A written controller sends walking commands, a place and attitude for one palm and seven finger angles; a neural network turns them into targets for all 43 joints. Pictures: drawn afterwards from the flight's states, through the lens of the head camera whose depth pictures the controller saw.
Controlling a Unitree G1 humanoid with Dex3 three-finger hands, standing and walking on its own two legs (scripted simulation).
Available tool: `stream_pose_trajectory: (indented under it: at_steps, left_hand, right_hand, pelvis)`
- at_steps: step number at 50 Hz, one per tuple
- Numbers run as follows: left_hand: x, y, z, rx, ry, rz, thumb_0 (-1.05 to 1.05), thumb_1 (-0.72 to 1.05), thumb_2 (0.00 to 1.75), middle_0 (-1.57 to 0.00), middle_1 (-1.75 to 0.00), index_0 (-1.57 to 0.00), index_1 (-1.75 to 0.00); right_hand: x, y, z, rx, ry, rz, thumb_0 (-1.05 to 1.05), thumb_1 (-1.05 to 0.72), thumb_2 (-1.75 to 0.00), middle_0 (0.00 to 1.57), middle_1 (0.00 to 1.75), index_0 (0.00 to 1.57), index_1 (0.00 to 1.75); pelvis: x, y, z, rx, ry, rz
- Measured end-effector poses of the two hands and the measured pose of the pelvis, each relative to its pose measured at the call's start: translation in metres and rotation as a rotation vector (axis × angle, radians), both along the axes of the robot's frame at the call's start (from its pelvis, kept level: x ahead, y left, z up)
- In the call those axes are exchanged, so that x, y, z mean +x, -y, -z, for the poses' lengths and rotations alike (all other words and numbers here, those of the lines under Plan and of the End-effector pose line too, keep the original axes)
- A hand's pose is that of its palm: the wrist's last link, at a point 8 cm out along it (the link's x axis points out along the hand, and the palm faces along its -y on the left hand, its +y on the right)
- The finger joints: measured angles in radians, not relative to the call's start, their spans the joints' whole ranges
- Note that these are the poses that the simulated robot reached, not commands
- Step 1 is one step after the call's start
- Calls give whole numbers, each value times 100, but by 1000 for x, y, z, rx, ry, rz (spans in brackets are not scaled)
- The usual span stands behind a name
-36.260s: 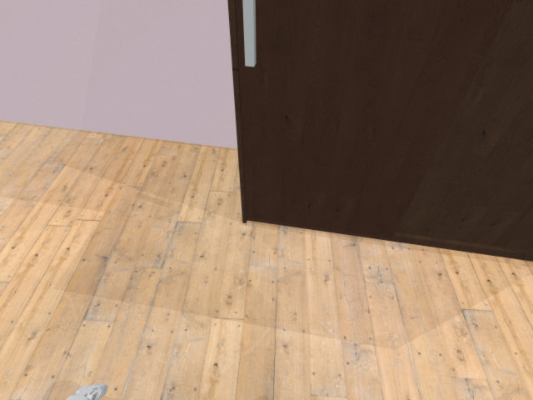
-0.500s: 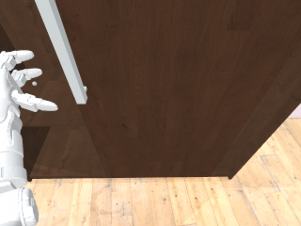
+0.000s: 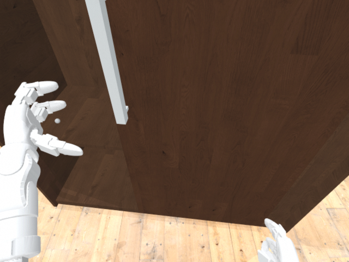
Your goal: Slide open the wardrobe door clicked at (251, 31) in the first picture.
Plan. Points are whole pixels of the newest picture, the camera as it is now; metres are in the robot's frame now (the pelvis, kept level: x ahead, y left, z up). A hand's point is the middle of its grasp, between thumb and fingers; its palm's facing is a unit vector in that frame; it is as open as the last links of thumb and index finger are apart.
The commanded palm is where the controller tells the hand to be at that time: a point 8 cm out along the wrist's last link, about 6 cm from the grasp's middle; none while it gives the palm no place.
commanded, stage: draw the hand back to the body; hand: left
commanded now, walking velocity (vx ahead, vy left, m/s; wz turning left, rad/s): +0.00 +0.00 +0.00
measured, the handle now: (114, 68) +0.49 +0.23 +0.21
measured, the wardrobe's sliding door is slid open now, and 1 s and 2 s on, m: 0.52 0.52 0.52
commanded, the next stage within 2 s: step back with the hand held close in 1.62 s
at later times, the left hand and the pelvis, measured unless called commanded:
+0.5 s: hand (57, 151) +0.25 +0.26 +0.17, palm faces +0.16 -0.99 -0.03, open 14.7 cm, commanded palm +0.21 +0.30 +0.18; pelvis -0.01 -0.01 +0.00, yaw -1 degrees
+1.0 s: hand (43, 167) +0.21 +0.26 +0.17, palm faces +0.50 -0.82 -0.28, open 11.3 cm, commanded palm +0.16 +0.30 +0.18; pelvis -0.01 +0.00 +0.01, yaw -2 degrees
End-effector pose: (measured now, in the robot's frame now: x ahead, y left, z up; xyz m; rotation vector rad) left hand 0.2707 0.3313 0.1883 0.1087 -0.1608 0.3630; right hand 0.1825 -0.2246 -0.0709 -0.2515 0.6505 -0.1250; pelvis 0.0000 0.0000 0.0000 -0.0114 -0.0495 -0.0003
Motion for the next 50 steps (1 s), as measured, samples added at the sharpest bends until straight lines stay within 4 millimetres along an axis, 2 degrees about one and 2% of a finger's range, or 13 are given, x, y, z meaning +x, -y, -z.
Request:
stream_pose_trajectory:
  at_steps: [4, 8, 11, 16, 20, 25, 28, 30, 35, 42, 50]
  left_hand:
    - [11, 9, -4, -1, -9, 39, -1, -56, 20, -25, -115, -25, -115]
    - [21, 24, -4, -52, -94, 207, -1, -56, 20, -25, -115, -25, -115]
    - [20, 29, -5, -73, -147, 298, -1, -55, 20, -25, -115, -25, -115]
    - [-3, 20, -6, -96, -123, 270, -1, -55, 20, -26, -115, -25, -115]
    - [-30, 12, 4, -98, -118, 202, -1, -55, 20, -25, -115, -25, -115]
    - [-54, 22, 14, -84, -121, 201, -1, -55, 21, -25, -114, -25, -114]
    - [-63, 29, 10, -64, -88, 224, -1, -52, 22, -25, -113, -25, -113]
    - [-68, 29, 2, 35, -63, 135, -1, -49, 23, -25, -111, -25, -111]
    - [-85, 26, 0, 156, -3, -75, -1, -36, 30, -25, -103, -25, -103]
    - [-108, 28, 10, 205, 9, -161, -1, -13, 41, -24, -90, -24, -90]
    - [-106, 31, 7, 240, 29, -156, 0, 15, 54, -23, -73, -23, -73]
  right_hand:
    - [-2, 2, 0, 2, 3, 9, 1, -90, -90, 21, 30, 20, 30]
    - [-9, 9, -1, 21, 15, 54, 1, -90, -90, 21, 30, 20, 30]
    - [-14, 16, -4, 35, 39, 84, 1, -90, -90, 21, 30, 20, 30]
    - [-19, 29, -9, 44, 77, 97, 1, -90, -90, 20, 30, 20, 30]
    - [-21, 34, -12, 31, 84, 79, 1, -90, -90, 20, 30, 20, 30]
    - [-19, 32, -14, 7, 101, 47, 1, -90, -90, 20, 30, 20, 30]
    - [-17, 26, -17, 9, 128, 31, 1, -90, -90, 20, 30, 20, 30]
    - [-16, 21, -20, 6, 148, 4, 1, -90, -90, 20, 30, 20, 30]
    - [-24, 10, -15, 36, 137, -29, 1, -90, -90, 20, 30, 20, 30]
    - [-44, 4, 5, 41, 20, -26, 1, -90, -90, 20, 30, 20, 30]
    - [-43, 7, 7, 32, -4, 7, 1, -90, -90, 20, 30, 20, 30]
  pelvis:
    - [-2, 3, -1, 2, 0, 1]
    - [0, 4, -3, 4, 11, 12]
    - [2, 6, -3, 8, 18, 23]
    - [2, 9, -3, 11, 23, 33]
    - [-2, 11, -1, 8, 34, 29]
    - [-12, 12, -1, 4, 56, 15]
    - [-17, 13, -1, 4, 65, 10]
    - [-20, 14, -1, 0, 70, 9]
    - [-27, 13, -3, -1, 63, 19]
    - [-22, 8, -5, 2, 67, 27]
    - [-14, 3, -6, 4, 81, 33]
